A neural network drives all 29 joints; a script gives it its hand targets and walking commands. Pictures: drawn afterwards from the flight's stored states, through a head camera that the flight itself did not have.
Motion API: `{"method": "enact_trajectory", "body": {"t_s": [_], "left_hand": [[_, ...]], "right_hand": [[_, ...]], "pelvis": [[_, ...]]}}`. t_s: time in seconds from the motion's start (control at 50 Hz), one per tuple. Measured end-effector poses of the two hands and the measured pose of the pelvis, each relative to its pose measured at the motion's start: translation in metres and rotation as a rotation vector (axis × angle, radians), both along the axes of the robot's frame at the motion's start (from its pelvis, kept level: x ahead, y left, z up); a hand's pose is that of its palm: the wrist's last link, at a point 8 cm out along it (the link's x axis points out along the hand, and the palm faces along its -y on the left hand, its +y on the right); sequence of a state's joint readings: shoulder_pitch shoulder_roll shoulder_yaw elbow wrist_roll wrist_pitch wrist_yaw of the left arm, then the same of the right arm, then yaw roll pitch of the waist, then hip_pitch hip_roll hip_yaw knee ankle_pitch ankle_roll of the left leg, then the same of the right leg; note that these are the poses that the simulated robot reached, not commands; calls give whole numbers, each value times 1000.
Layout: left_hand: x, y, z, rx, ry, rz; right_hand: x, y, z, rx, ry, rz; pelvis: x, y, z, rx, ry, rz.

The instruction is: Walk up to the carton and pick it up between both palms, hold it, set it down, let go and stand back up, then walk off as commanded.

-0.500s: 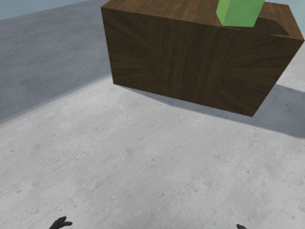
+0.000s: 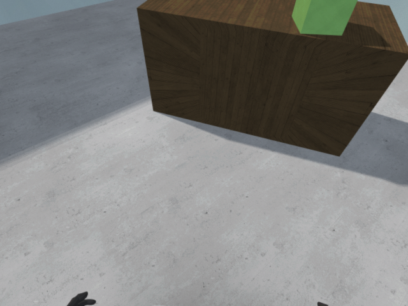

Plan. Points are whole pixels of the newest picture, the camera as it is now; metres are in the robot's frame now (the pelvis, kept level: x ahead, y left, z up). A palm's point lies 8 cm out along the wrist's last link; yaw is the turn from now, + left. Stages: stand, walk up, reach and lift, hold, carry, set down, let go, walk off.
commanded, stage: stand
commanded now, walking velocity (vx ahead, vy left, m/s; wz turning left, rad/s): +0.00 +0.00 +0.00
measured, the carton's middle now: out of the picture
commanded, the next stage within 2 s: none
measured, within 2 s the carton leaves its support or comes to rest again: neither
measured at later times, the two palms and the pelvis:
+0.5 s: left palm out of the picture +0.09 +0.27 -0.11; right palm out of the picture +0.09 -0.27 -0.11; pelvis +0.00 +0.00 +0.00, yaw +0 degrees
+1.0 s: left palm out of the picture +0.10 +0.27 -0.11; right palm out of the picture +0.09 -0.27 -0.12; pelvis +0.00 +0.00 +0.00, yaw +0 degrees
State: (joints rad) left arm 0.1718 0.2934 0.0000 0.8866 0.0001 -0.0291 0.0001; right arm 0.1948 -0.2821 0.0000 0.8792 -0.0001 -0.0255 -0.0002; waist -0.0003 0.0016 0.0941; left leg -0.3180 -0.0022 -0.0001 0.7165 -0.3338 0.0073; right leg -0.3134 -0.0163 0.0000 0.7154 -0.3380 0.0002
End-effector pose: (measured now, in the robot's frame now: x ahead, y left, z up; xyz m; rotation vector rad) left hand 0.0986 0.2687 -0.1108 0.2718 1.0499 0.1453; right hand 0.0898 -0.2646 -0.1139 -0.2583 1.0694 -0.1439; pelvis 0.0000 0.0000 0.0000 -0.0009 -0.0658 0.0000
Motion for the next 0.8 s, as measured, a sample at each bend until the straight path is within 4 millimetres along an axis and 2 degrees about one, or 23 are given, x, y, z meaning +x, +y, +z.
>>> {"method": "enact_trajectory", "body": {"t_s": [0.46,0.8], "left_hand": [[-7,2,-3,0,25,13],[-4,2,-2,0,20,12]], "right_hand": [[-1,-1,-1,-4,13,3],[-2,-1,-1,-4,18,1]], "pelvis": [[1,0,0,0,1,0],[1,0,0,0,1,0]]}}
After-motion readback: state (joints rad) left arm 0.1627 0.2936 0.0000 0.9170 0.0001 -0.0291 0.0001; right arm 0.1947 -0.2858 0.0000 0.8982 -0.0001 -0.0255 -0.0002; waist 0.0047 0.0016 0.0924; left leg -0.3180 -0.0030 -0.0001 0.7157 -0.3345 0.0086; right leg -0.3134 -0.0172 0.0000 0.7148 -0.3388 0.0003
